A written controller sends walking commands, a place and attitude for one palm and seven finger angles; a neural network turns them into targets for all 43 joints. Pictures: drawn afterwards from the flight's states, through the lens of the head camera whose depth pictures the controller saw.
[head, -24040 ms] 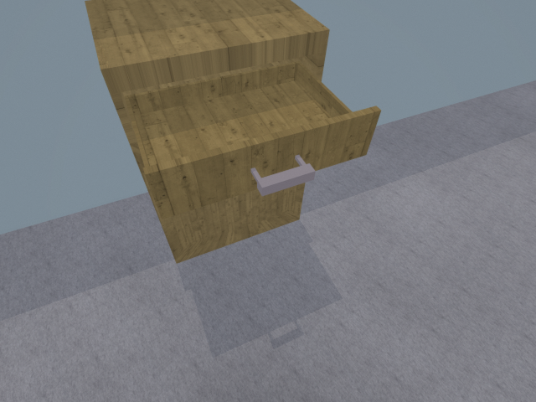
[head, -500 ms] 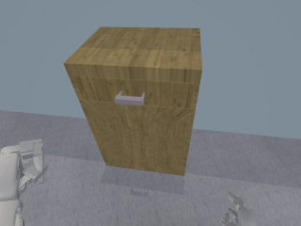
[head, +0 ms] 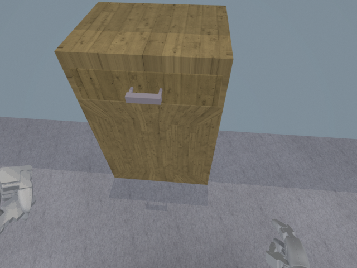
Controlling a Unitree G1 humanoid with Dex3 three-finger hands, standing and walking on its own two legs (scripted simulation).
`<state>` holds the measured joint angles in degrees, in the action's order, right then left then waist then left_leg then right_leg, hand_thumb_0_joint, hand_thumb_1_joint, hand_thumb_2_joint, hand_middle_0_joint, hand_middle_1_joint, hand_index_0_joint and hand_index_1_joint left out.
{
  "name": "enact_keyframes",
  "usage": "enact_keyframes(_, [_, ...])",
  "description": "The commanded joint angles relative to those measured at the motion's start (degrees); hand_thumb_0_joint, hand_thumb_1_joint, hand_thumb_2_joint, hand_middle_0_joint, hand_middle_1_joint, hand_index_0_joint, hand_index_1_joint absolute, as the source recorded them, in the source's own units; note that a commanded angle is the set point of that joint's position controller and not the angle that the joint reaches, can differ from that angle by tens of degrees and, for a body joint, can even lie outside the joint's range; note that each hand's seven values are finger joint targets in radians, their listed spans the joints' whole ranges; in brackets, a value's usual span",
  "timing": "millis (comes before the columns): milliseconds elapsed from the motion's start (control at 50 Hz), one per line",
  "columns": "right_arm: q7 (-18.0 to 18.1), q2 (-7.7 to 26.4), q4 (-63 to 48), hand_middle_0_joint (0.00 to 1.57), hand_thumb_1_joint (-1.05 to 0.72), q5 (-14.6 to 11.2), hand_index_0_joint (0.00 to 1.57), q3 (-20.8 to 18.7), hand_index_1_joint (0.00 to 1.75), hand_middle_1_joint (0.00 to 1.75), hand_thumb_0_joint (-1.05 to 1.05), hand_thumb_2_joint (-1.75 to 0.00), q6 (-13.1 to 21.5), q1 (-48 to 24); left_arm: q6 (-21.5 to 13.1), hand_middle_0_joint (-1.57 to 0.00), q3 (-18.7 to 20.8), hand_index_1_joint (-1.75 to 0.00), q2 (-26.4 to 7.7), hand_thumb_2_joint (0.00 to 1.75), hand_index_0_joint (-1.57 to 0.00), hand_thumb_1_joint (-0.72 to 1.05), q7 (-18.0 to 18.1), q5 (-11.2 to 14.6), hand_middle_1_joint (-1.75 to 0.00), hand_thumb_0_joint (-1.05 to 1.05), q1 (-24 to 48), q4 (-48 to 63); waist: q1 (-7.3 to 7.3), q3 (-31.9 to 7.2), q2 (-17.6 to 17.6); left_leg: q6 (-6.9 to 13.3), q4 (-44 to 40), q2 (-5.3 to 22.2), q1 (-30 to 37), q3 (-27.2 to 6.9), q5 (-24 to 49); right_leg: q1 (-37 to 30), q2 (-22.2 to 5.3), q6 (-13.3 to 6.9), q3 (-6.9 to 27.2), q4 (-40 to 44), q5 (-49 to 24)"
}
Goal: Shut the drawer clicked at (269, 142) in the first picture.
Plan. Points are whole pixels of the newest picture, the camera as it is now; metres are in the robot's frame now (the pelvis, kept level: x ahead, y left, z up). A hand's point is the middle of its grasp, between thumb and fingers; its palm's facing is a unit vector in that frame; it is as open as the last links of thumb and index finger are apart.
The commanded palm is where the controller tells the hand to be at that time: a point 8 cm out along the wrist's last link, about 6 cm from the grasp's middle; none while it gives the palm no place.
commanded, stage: step back with the hand held close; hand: left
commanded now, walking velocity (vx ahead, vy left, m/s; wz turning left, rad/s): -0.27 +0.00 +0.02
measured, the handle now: (144, 94) +0.68 +0.18 -0.04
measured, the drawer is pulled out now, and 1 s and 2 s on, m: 0.00 0.00 0.00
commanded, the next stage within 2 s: stop stepping back and stand still in 0.98 s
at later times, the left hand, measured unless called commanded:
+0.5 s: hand (11, 234) +0.14 +0.24 +0.16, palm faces +0.39 -0.75 -0.53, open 3.3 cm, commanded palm +0.07 +0.28 +0.18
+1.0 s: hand out of the picture +0.08 +0.21 +0.17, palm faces +0.29 -0.84 -0.46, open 3.3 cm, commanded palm +0.01 +0.26 +0.18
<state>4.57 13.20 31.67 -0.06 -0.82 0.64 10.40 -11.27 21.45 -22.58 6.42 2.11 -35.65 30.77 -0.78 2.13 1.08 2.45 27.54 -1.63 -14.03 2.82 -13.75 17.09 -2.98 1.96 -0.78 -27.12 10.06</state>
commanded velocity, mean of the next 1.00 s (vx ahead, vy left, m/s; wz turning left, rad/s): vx -0.36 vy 0.00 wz -0.01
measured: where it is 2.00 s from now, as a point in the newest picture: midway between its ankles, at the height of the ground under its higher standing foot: outside the picture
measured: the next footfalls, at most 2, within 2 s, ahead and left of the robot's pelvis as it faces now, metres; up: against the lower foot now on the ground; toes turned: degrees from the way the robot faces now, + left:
right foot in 0.92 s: -0.13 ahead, -0.07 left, +0.00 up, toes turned -5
left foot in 1.60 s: -0.11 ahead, +0.14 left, +0.00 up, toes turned +2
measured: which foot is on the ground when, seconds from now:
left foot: down 0.00-1.00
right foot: down 0.00-0.68, up 0.70-0.90, down 0.92-1.00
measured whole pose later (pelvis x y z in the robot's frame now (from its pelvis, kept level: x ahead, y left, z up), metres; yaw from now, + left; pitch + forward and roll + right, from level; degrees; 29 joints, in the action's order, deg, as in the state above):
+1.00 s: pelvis -0.13 -0.01 -0.01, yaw -2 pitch +4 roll -3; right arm 2.8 10.0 36.3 1.8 0.6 6.5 6.3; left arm -17.6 21.1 -23.0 6.3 2.3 -31.8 34.6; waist -1.8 2.5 1.2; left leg 0.8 24.3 3.9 -28.3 2.2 0.3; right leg 9.9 4.1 -0.4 1.9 -25.2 19.3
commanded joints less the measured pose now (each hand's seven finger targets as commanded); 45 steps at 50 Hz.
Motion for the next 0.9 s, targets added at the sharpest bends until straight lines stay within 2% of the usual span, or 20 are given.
enact_keyframes(0, [0.73, 7.23, -9.66, 0.2, -0.9, -0.15, 0.2, -2.66, 0.3, 0.3, 0.0, -0.9, 3.62, -5.35, -4.11, -1.4, 6.57, -1.6, -7.61, 0.9, -1.4, 0.9, 1.56, -0.34, -1.6, 0.0, 0.96, 11.08, 0.43, -6.14, 2.51, 2.36, -9.74, 7.73, -15.76, -7.2, -3.2, -14.5, 0.98, -0.92, 2.33, -4.01, -8.26])
enact_keyframes(60, [0.83, 7.09, -9.91, 0.2, -0.9, -0.24, 0.2, -2.56, 0.3, 0.3, 0.0, -0.9, 4.32, -4.99, -4.96, -1.4, 7.12, -1.6, -7.94, 0.9, -1.4, 0.9, 1.92, -0.94, -1.6, 0.0, 1.82, 11.8, 0.67, -4.73, 1.23, 2.86, -9.53, 7.11, -20.62, -7.65, -13.14, -14.89, 0.53, -1.18, 4.07, -3.08, -4.68])
enact_keyframes(140, [0.6, 7.18, -9.46, 0.2, -0.9, 0.13, 0.2, -2.81, 0.3, 0.3, 0.0, -0.9, 4.96, -3.94, -5.82, -1.4, 7.37, -1.6, -8.73, 0.9, -1.4, 0.9, 2.38, -1.04, -1.6, 0.0, 2.89, 12.59, 1.3, -4.56, -2.75, 1.93, -3.74, 4.49, -16.51, -6.71, -15.75, -6.65, -1.93, -2.68, 8.3, 4.85, 6.97])
enact_keyframes(220, [0.61, 7.11, -8.76, 0.2, -0.9, 0.22, 0.2, -2.54, 0.3, 0.3, 0.0, -0.9, 5.64, -3.28, -6.98, -1.4, 6.48, -1.6, -8.08, 0.9, -1.4, 0.9, 3.14, -1.01, -1.6, 0.0, 2.86, 12.65, 1.76, -4.52, -0.72, 1.67, -3.57, 5.12, -12.45, -7.62, -15.73, -0.87, -1.64, -2.53, 6.14, 6.39, 13.56])
enact_keyframes(260, [0.93, 7.52, -9.01, 0.2, -0.9, 0.23, 0.2, -2.44, 0.3, 0.3, 0.0, -0.9, 6.19, -3.96, -7.55, -1.4, 7.12, -1.6, -8.19, 0.9, -1.4, 0.9, 3.33, -1.46, -1.6, 0.0, 2.13, 13.03, 1.55, -4.68, 3.86, 2.92, -9.94, 8.1, -18.4, -10.87, -19.35, -7.09, 1.41, -1.36, 3.53, 0.59, 10.35])
enact_keyframes(300, [1.02, 7.61, -9.37, 0.2, -0.9, -0.13, 0.2, -2.49, 0.3, 0.3, 0.0, -0.9, 6.74, -4.45, -7.81, -1.4, 7.87, -1.6, -8.21, 0.9, -1.4, 0.9, 3.38, -1.93, -1.6, 0.0, 1.32, 13.3, 0.97, -6.05, 7.27, 4.48, -14.41, 10.95, -25.59, -13.61, -20.66, -15.97, 4.12, -0.6, 1.72, -8.99, -0.13])
enact_keyframes(360, [0.84, 7.29, -9.55, 0.2, -0.9, -0.04, 0.2, -2.9, 0.3, 0.3, 0.0, -0.9, 7.56, -5.26, -8.32, -1.4, 9.53, -1.6, -9.3, 0.9, -1.4, 0.9, 2.94, -2.52, -1.6, 0.0, 1.84, 13.45, 0.45, -6.0, 7.46, 5.39, -12.65, 11.58, -31.93, -13.23, -18.47, -21.55, 4.75, -0.26, 3.36, -13.9, -7.5])
enact_keyframes(460, [0.24, 6.86, -8.04, 0.2, -0.9, 0.23, 0.2, -3.42, 0.3, 0.3, 0.0, -0.9, 7.61, -3.27, -8.7, -1.4, 9.03, -1.6, -8.99, 0.9, -1.4, 0.9, 2.07, -1.58, -1.6, 0.0, 1.35, 15.05, 1.27, -9.4, -0.81, 2.36, -2.32, 6.32, -21.24, -8.1, -9.49, -12.72, 0.05, -2.49, 9.66, -6.3, -14.4])
enact_keyframes(520, [-0.45, 6.09, -7.14, 0.2, -0.9, 0.28, 0.2, -3.86, 0.3, 0.3, 0.0, -0.9, 6.53, -2.58, -8.74, -1.4, 8.98, -1.6, -9.91, 0.9, -1.4, 0.9, 2.34, -0.83, -1.6, 0.0, 1.47, 14.71, 1.94, -8.97, -7.34, -0.06, 7.64, 1.96, -11.76, -4.97, -11.64, 0.78, -6.44, -5.87, 16.56, 6.05, 1.69])
enact_keyframes(560, [-0.62, 5.19, -5.97, 0.2, -0.9, 0.4, 0.2, -3.67, 0.3, 0.3, 0.0, -0.9, 5.51, -2.27, -8.66, -1.4, 9.15, -1.6, -10.23, 0.9, -1.4, 0.9, 3.11, -0.17, -1.6, 0.0, 0.82, 14.41, 2.34, -9.27, -8.57, -1.15, 11.94, 1.37, -4.49, -4.57, -7.57, 8.23, -9.32, -7.73, 15.74, 9.5, 5.07])
enact_keyframes(580, [-0.54, 4.92, -5.77, 0.2, -0.9, 0.42, 0.2, -3.61, 0.3, 0.3, 0.0, -0.9, 5.11, -2.62, -8.6, -1.4, 9.56, -1.6, -10.39, 0.9, -1.4, 0.9, 3.42, -0.13, -1.6, 0.0, 0.27, 13.91, 2.44, -9.82, -8.53, -1.07, 10.5, 1.65, -2.94, -4.65, -6.03, 9.02, -8.57, -7.1, 13.49, 8.59, 4.38])
enact_keyframes(620, [-0.09, 5.88, -6.41, 0.2, -0.9, 0.26, 0.2, -3.58, 0.3, 0.3, 0.0, -0.9, 5.02, -3.66, -9.11, -1.4, 9.34, -1.6, -10.23, 0.9, -1.4, 0.9, 3.63, -0.15, -1.6, 0.0, 0.12, 15.06, 2.66, -8.62, -2.54, 0.58, 2.38, 4.75, -4.19, -8.6, -7.34, 9.18, -3.47, -4.44, 8.79, 3.94, 5.93])
enact_keyframes(640, [0.38, 6.53, -7.18, 0.2, -0.9, 0.34, 0.2, -3.55, 0.3, 0.3, 0.0, -0.9, 5.57, -4.57, -9.5, -1.4, 9.48, -1.6, -10.22, 0.9, -1.4, 0.9, 3.53, -0.48, -1.6, 0.0, 0.16, 16.02, 2.68, -7.98, 4.02, 2.3, -5.7, 8.83, -10.46, -12.92, -10.47, 4.0, 1.07, -2.48, 5.39, -2.25, 6.56])
enact_keyframes(660, [0.63, 7.65, -7.74, 0.2, -0.9, 0.37, 0.2, -3.59, 0.3, 0.3, 0.0, -0.9, 6.45, -5.34, -9.97, -1.4, 10.84, -1.6, -10.17, 0.9, -1.4, 0.9, 3.39, -1.33, -1.6, 0.0, -0.46, 15.71, 2.09, -8.83, 12.16, 5.25, -15.82, 15.55, -22.23, -19.81, -19.88, -7.7, 6.51, -0.56, 1.75, -15.24, 4.83])
enact_keyframes(680, [0.76, 7.61, -7.87, 0.2, -0.9, 0.59, 0.2, -3.83, 0.3, 0.3, 0.0, -0.9, 7.42, -5.73, -10.3, -1.4, 11.02, -1.6, -9.63, 0.9, -1.4, 0.9, 2.99, -1.85, -1.6, 0.0, 0.02, 15.62, 1.63, -9.05, 16.56, 7.84, -22.35, 20.7, -31.04, -25.24, -29.49, -14.51, 9.39, -0.1, 1.97, -26.76, 8.49])
enact_keyframes(700, [0.76, 6.82, -7.27, 0.2, -0.9, 0.79, 0.2, -4.02, 0.3, 0.3, 0.0, -0.9, 7.86, -4.89, -10.0, -1.4, 11.23, -1.6, -9.7, 0.9, -1.4, 0.9, 2.97, -1.93, -1.6, 0.0, 0.59, 14.83, 1.83, -7.8, 14.01, 9.1, -22.22, 22.05, -31.48, -25.62, -27.53, -12.69, 9.19, -0.41, 3.96, -32.41, 10.85])
enact_keyframes(740, [0.37, 6.08, -6.62, 0.2, -0.9, 0.9, 0.2, -4.23, 0.3, 0.3, 0.0, -0.9, 8.87, -4.42, -9.76, -1.4, 10.5, -1.6, -9.1, 0.9, -1.4, 0.9, 3.05, -1.17, -1.6, 0.0, 1.6, 15.09, 1.19, -7.56, 7.55, 8.08, -14.93, 19.65, -21.16, -20.64, -12.4, -5.41, 7.52, -0.91, 4.63, -25.76, 15.02])
enact_keyframes(800, [-0.92, 5.54, -4.14, 0.2, -0.9, 1.53, 0.2, -3.29, 0.3, 0.3, 0.0, -0.9, 9.95, -3.37, -9.43, -1.4, 5.89, -1.6, -6.74, 0.9, -1.4, 0.9, 2.32, 0.41, -1.6, 0.0, -0.98, 15.18, 0.87, -8.99, 9.87, 4.87, -13.48, 16.41, -6.63, -16.24, -2.49, -0.9, 6.3, -2.0, 1.53, -9.25, 18.64])
enact_keyframes(840, [-1.2, 5.78, -2.26, 0.2, -0.9, 2.13, 0.2, -2.98, 0.3, 0.3, 0.0, -0.9, 9.97, -2.91, -9.62, -1.4, 4.71, -1.6, -6.86, 0.9, -1.4, 0.9, 1.87, 0.29, -1.6, 0.0, 1.22, 16.44, 0.99, -10.04, 11.91, 2.82, -9.92, 14.84, 0.53, -13.89, 10.64, -0.99, 5.24, -2.37, 1.41, 3.71, 10.59])
enact_keyframes(880, [-1.01, 5.9, -1.6, 0.2, -0.9, 2.4, 0.2, -2.81, 0.3, 0.3, 0.0, -0.9, 8.93, -2.62, -10.34, -1.4, 6.05, -1.6, -9.93, 0.9, -1.4, 0.9, 1.22, 0.39, -1.6, 0.0, 3.51, 15.99, 0.91, -13.21, 4.9, 0.08, -2.89, 11.59, 8.22, -8.24, 22.03, 0.76, 1.57, -2.77, 4.88, 9.59, -3.66])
